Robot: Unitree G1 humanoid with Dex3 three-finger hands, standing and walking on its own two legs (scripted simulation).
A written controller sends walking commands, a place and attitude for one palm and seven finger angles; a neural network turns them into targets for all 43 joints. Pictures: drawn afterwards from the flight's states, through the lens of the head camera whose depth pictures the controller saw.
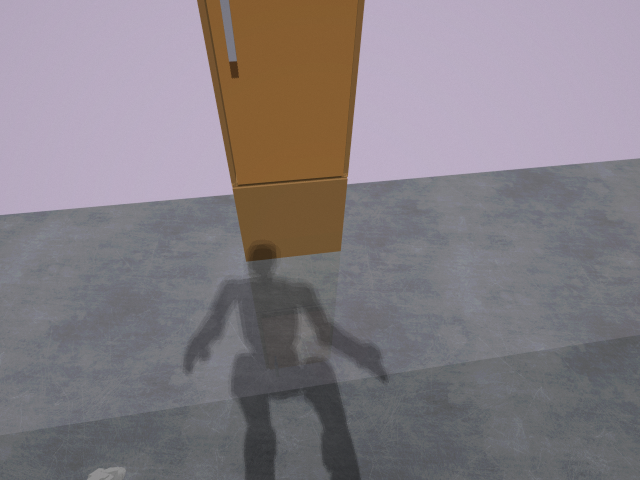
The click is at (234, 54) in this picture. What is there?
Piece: cupboard door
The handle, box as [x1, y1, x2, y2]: [220, 0, 236, 61]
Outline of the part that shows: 220,0 229,61 236,60 228,0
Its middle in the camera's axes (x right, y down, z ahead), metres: -0.22 -0.50 +0.88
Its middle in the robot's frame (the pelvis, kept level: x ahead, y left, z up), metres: +1.00 +0.28 +0.16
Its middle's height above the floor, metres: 0.93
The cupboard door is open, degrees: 0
